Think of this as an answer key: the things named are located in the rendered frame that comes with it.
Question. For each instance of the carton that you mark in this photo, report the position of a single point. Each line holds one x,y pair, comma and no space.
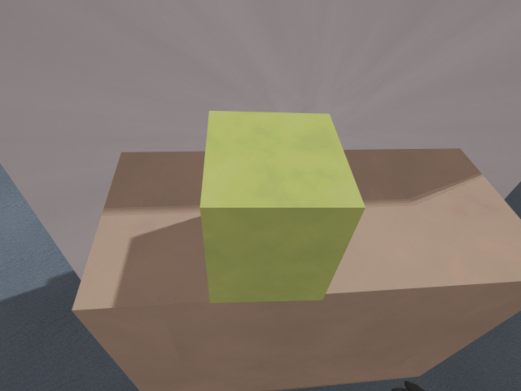
279,206

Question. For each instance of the pedestal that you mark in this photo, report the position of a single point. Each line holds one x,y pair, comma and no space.
434,264

